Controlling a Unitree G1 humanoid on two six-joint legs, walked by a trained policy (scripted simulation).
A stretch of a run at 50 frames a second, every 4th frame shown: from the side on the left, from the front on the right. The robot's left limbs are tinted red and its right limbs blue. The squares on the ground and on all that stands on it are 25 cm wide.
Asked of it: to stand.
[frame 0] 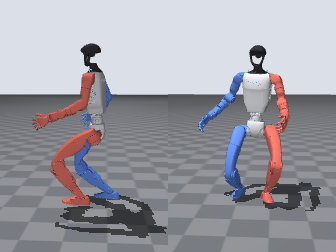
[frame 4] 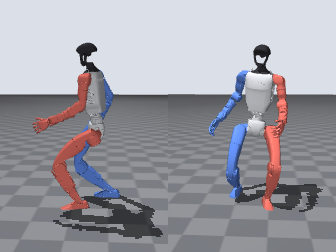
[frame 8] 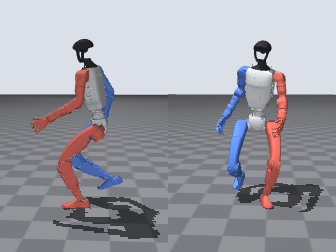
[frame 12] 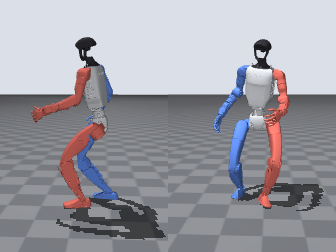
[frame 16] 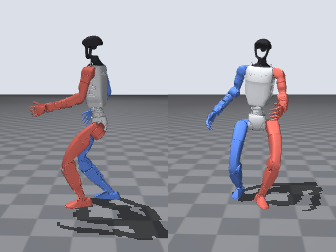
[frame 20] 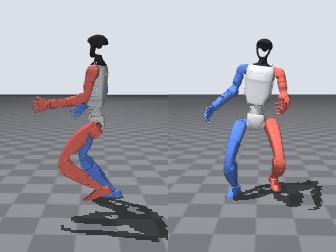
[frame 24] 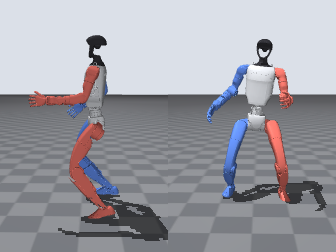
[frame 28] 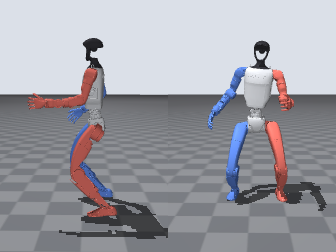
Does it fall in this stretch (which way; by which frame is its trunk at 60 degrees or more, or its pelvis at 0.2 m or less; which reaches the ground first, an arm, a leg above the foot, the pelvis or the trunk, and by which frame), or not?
no
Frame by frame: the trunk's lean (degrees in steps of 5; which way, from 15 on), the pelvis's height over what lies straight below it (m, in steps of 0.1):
0: 5, 0.6
4: 10, 0.6
8: 15 forward, 0.7
12: 10, 0.7
16: 5, 0.7
20: 10, 0.7
24: 10, 0.7
28: 5, 0.7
